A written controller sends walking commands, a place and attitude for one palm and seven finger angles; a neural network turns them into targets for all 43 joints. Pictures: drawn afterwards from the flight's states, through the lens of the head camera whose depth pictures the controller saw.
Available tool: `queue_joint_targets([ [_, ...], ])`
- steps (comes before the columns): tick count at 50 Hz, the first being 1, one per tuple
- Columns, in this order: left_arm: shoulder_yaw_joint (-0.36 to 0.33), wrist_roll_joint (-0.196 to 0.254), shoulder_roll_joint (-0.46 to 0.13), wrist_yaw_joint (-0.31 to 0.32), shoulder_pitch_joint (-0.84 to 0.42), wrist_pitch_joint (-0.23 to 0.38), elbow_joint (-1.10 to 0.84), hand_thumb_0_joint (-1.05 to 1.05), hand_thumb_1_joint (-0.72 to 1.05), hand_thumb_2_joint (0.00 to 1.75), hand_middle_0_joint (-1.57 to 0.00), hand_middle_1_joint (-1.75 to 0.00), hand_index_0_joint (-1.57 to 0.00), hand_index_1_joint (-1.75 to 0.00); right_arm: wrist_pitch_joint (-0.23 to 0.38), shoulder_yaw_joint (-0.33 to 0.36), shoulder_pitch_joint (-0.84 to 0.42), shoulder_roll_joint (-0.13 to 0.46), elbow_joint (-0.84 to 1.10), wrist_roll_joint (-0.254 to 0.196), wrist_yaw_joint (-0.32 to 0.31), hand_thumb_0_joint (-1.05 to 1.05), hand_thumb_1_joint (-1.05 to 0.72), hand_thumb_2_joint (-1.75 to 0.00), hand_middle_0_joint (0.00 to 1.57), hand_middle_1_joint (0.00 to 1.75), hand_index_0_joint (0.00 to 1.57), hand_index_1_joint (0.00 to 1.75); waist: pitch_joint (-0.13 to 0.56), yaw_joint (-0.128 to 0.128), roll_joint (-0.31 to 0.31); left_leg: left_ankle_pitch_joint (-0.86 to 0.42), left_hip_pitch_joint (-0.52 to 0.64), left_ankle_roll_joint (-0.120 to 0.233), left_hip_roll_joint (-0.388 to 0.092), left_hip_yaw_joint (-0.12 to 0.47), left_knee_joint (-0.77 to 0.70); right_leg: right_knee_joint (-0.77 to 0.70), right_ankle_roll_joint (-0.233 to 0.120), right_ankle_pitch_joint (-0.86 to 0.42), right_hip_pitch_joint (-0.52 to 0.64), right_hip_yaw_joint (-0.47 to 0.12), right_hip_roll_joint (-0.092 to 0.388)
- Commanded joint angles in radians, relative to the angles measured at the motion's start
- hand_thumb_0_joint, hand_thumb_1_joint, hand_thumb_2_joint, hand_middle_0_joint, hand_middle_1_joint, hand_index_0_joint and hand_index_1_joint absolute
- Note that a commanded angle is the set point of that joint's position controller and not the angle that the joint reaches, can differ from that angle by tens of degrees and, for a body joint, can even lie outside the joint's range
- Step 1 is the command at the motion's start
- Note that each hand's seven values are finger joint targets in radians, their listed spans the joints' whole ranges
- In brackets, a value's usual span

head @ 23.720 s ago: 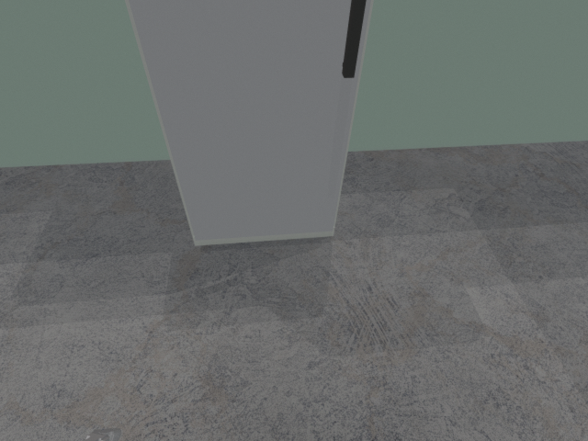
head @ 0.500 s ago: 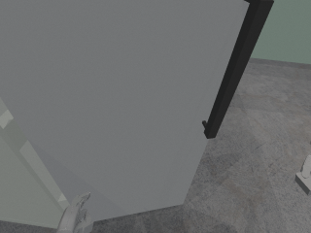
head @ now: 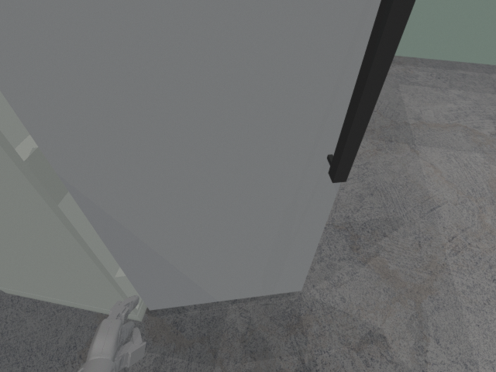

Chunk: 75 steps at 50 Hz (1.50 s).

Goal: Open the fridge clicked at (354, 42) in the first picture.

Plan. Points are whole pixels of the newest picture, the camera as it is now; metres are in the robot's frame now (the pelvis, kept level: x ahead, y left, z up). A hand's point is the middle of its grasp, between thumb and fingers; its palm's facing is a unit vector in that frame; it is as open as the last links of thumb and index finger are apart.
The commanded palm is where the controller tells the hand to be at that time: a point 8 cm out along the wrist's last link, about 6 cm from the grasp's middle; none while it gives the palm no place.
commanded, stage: step back with the hand held close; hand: right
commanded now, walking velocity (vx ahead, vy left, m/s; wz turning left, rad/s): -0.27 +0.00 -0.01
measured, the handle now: (360, 84) +0.49 -0.16 +0.23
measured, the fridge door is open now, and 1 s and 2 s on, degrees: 72 72 72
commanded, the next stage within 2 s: stop stepping back and stand still in 0.82 s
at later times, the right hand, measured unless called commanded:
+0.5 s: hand out of the picture +0.15 -0.29 +0.16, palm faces +0.46 +0.76 -0.46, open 7.4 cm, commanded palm +0.07 -0.32 +0.18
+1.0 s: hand out of the picture +0.08 -0.26 +0.17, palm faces +0.28 +0.82 -0.50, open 7.4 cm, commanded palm +0.03 -0.30 +0.18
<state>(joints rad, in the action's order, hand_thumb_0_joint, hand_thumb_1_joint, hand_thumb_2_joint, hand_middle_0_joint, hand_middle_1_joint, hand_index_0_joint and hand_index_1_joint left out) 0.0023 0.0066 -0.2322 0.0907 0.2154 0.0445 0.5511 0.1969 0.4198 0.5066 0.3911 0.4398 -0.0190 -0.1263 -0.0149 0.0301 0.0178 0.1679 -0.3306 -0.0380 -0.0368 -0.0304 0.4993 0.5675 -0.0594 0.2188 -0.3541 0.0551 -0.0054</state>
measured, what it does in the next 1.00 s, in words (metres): walks backwards: left foot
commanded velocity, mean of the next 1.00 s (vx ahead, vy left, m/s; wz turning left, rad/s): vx -0.31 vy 0.00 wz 0.01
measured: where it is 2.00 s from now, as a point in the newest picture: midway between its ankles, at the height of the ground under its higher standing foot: outside the picture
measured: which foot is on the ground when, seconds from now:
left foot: down 0.00-0.44, up 0.46-0.70, down 0.72-1.00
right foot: down 0.00-0.94, up 0.96-1.00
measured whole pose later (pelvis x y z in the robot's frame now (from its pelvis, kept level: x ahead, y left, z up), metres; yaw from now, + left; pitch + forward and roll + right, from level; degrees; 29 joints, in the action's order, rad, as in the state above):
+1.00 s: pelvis -0.13 -0.01 +0.00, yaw +4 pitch +2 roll +2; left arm -0.01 -0.02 -0.20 0.07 0.23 0.09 0.62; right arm 0.26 0.47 0.63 0.52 0.56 -0.09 -0.09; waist 0.05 -0.01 -0.05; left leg 0.37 -0.16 -0.01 0.01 0.03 0.48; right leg 0.68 0.03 0.22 -0.56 0.03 0.01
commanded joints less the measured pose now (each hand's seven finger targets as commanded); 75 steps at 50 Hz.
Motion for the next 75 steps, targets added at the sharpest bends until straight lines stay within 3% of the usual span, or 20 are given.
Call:
queue_joint_targets([
  [1,-0.054,-0.006,-0.137,0.010,-0.091,0.083,-0.151,0.00,0.90,0.90,-0.20,-0.30,-0.20,-0.30,0.085,0.108,-0.080,0.180,0.230,0.004,-0.027,0.00,-0.90,-0.90,0.20,0.30,0.20,0.30,0.071,-0.015,0.009,0.159,0.146,0.042,-0.021,0.129,-0.068,-0.193,-0.030,0.352,-0.193,-0.164,0.090],
  [10,-0.059,-0.015,-0.134,0.008,-0.083,0.133,-0.139,0.00,0.90,0.90,-0.20,-0.30,-0.20,-0.30,0.131,0.165,-0.043,0.193,0.206,0.021,-0.023,0.00,-0.90,-0.90,0.20,0.30,0.20,0.30,0.077,-0.008,0.120,-0.053,0.329,0.026,0.061,0.122,0.158,-0.274,-0.075,0.445,-0.398,-0.256,0.156],
  [14,-0.068,-0.018,-0.120,-0.005,-0.063,0.132,-0.116,0.00,0.90,0.90,-0.20,-0.30,-0.20,-0.30,0.132,0.139,-0.106,0.199,0.232,0.009,-0.014,0.00,-0.90,-0.90,0.20,0.30,0.20,0.30,0.066,-0.024,-0.101,0.112,0.042,0.103,-0.092,0.335,-0.109,0.006,-0.006,0.315,-0.190,-0.136,0.041],
  [17,-0.058,-0.018,-0.099,-0.015,-0.053,0.121,-0.085,0.00,0.90,0.90,-0.20,-0.30,-0.20,-0.30,0.129,0.112,-0.116,0.210,0.259,-0.003,-0.032,0.00,-0.90,-0.90,0.20,0.30,0.20,0.30,0.107,-0.036,-0.135,0.074,-0.154,0.141,-0.174,0.316,-0.170,0.126,0.036,0.144,0.062,-0.090,0.004],
  [20,-0.061,-0.012,-0.121,-0.003,-0.077,0.118,-0.106,0.00,0.90,0.90,-0.20,-0.30,-0.20,-0.30,0.140,0.146,-0.082,0.227,0.304,-0.003,-0.040,0.00,-0.90,-0.90,0.20,0.30,0.20,0.30,0.119,-0.034,0.022,0.094,-0.079,0.068,-0.030,0.175,-0.027,-0.100,-0.001,0.154,-0.001,-0.195,0.082],
  [22,-0.074,-0.017,-0.158,0.008,-0.117,0.139,-0.128,0.00,0.90,0.90,-0.20,-0.30,-0.20,-0.30,0.159,0.194,-0.080,0.218,0.309,0.022,-0.033,0.00,-0.90,-0.90,0.20,0.30,0.20,0.30,0.133,-0.015,0.315,0.123,0.297,0.003,0.151,0.056,0.404,-0.469,-0.106,0.620,-0.418,-0.455,0.310],
  [24,-0.090,-0.030,-0.126,0.003,-0.099,0.150,-0.108,0.00,0.90,0.90,-0.20,-0.30,-0.20,-0.30,0.159,0.223,-0.105,0.250,0.297,0.022,-0.031,0.00,-0.90,-0.90,0.20,0.30,0.20,0.30,0.123,-0.021,0.230,0.207,0.248,0.012,0.162,0.104,0.642,-0.470,-0.161,0.483,-0.413,-0.498,0.360],
  [31,-0.064,-0.035,-0.092,-0.029,-0.074,0.176,-0.015,0.00,0.90,0.90,-0.20,-0.30,-0.20,-0.30,0.129,0.060,-0.067,0.148,0.271,-0.037,-0.021,0.00,-0.90,-0.90,0.20,0.30,0.20,0.30,0.203,-0.008,0.215,0.360,0.080,0.061,0.104,0.011,-0.038,-0.414,0.017,0.066,0.175,-0.278,0.248],
  [36,-0.042,-0.043,-0.069,0.000,-0.107,0.121,-0.025,0.00,0.90,0.90,-0.20,-0.30,-0.20,-0.30,0.140,0.125,-0.194,0.290,0.283,-0.032,-0.019,0.00,-0.90,-0.90,0.20,0.30,0.20,0.30,0.231,-0.012,-0.078,-0.273,-0.062,0.115,-0.171,0.168,-0.247,0.015,0.085,-0.206,0.350,-0.040,0.112],
  [40,-0.059,-0.009,-0.098,0.006,-0.152,0.124,-0.082,0.00,0.90,0.90,-0.20,-0.30,-0.20,-0.30,0.109,0.129,-0.069,0.261,0.282,-0.050,0.004,0.00,-0.90,-0.90,0.20,0.30,0.20,0.30,0.270,-0.010,0.011,-0.003,-0.099,0.026,0.038,0.017,-0.086,-0.139,0.048,-0.325,0.436,-0.088,0.132],
  [44,-0.061,-0.030,-0.104,-0.005,-0.174,0.092,-0.123,0.00,0.90,0.90,-0.20,-0.30,-0.20,-0.30,0.115,0.232,0.096,0.312,0.276,-0.093,0.012,0.00,-0.90,-0.90,0.20,0.30,0.20,0.30,0.165,0.004,0.179,0.348,0.103,0.093,0.112,-0.009,-0.104,-0.401,0.118,0.260,0.030,-0.192,0.155],
  [46,-0.060,-0.014,-0.081,-0.007,-0.120,0.089,-0.106,0.00,0.90,0.90,-0.20,-0.30,-0.20,-0.30,0.128,0.224,0.120,0.306,0.283,-0.102,0.012,0.00,-0.90,-0.90,0.20,0.30,0.20,0.30,0.164,-0.012,-0.044,0.422,-0.168,0.154,-0.054,0.101,-0.286,-0.017,0.130,0.099,0.224,-0.027,0.035],
  [48,-0.065,-0.021,-0.078,-0.004,-0.083,0.101,-0.074,0.00,0.90,0.90,-0.20,-0.30,-0.20,-0.30,0.106,0.198,0.115,0.280,0.266,-0.090,-0.005,0.00,-0.90,-0.90,0.20,0.30,0.20,0.30,0.086,-0.023,-0.225,0.437,-0.399,0.255,-0.276,0.288,-0.373,0.402,0.115,0.086,0.238,-0.063,-0.017],
  [52,-0.032,-0.018,-0.111,0.022,-0.065,0.144,-0.037,0.00,0.90,0.90,-0.20,-0.30,-0.20,-0.30,0.073,0.088,-0.144,0.210,0.175,-0.025,-0.031,0.00,-0.90,-0.90,0.20,0.30,0.20,0.30,0.001,-0.052,0.011,-0.102,-0.045,0.078,-0.082,0.074,-0.046,-0.113,0.049,-0.108,0.089,-0.097,0.048],
  [55,-0.052,0.005,-0.139,0.034,-0.052,0.198,-0.048,0.00,0.90,0.90,-0.20,-0.30,-0.20,-0.30,0.088,0.084,-0.134,0.223,0.169,-0.018,-0.044,0.00,-0.90,-0.90,0.20,0.30,0.20,0.30,0.156,-0.010,0.129,0.050,0.016,0.035,0.071,0.042,0.067,-0.222,-0.004,-0.375,0.267,-0.317,0.191],
  [57,-0.057,-0.022,-0.131,0.019,-0.057,0.210,-0.043,0.00,0.90,0.90,-0.20,-0.30,-0.20,-0.30,0.098,0.064,-0.153,0.207,0.296,-0.015,-0.036,0.00,-0.90,-0.90,0.20,0.30,0.20,0.30,0.185,-0.018,0.235,0.301,0.039,0.038,0.083,0.070,0.205,-0.361,0.016,-0.147,0.240,-0.429,0.232],
  [59,-0.055,-0.021,-0.120,0.000,-0.054,0.217,-0.059,0.00,0.90,0.90,-0.20,-0.30,-0.20,-0.30,0.096,0.094,-0.057,0.220,0.343,-0.013,-0.038,0.00,-0.90,-0.90,0.20,0.30,0.20,0.30,0.182,-0.002,0.225,0.277,0.109,0.047,0.074,0.073,0.143,-0.392,-0.031,0.088,0.153,-0.380,0.218],
  [63,-0.045,-0.028,-0.106,-0.009,-0.081,0.179,-0.094,0.00,0.90,0.90,-0.20,-0.30,-0.20,-0.30,0.086,0.136,0.080,0.226,0.279,-0.009,-0.026,0.00,-0.90,-0.90,0.20,0.30,0.20,0.30,0.073,-0.009,0.153,0.222,0.296,0.072,0.065,0.029,-0.154,-0.332,0.035,0.332,-0.120,-0.180,0.067],
  [67,-0.055,-0.020,-0.094,-0.001,-0.040,0.150,-0.041,0.00,0.90,0.90,-0.20,-0.30,-0.20,-0.30,0.073,0.139,0.019,0.203,0.152,-0.042,-0.027,0.00,-0.90,-0.90,0.20,0.30,0.20,0.30,0.057,-0.031,-0.198,0.424,-0.121,0.215,-0.224,0.338,-0.362,0.212,0.071,0.086,0.084,-0.107,-0.001],
  [75,-0.027,-0.012,-0.110,0.025,-0.097,0.193,-0.042,0.00,0.90,0.90,-0.20,-0.30,-0.20,-0.30,0.088,0.035,-0.180,0.176,0.178,-0.009,-0.022,0.00,-0.90,-0.90,0.20,0.30,0.20,0.30,0.071,-0.019,0.154,0.088,0.098,0.025,0.061,0.046,0.002,-0.344,0.020,-0.059,0.127,-0.333,0.156],
])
